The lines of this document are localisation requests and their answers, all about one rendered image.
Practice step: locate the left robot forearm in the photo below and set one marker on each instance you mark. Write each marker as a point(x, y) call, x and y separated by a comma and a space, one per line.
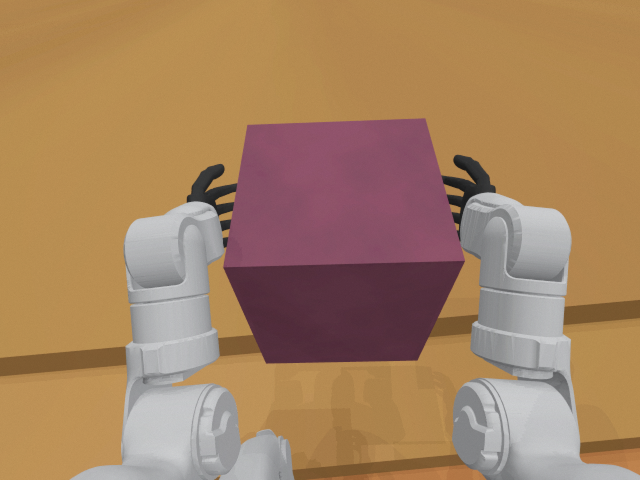
point(167, 260)

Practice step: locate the right robot upper arm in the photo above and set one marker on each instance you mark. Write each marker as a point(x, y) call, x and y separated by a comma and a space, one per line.
point(521, 430)

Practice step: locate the left robot upper arm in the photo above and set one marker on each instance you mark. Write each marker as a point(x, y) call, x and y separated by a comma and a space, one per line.
point(177, 433)

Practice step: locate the carton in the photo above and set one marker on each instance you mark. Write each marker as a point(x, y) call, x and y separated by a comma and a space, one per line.
point(342, 245)

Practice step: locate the right robot forearm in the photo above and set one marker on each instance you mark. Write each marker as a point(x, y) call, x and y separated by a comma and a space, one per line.
point(524, 253)

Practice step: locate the robot left hand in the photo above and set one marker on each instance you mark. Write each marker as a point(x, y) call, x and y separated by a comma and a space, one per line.
point(198, 193)

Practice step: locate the robot right hand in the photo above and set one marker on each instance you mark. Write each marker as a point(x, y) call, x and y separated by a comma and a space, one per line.
point(479, 176)

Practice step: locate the left robot thigh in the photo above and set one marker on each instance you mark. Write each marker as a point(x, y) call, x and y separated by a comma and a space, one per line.
point(263, 457)

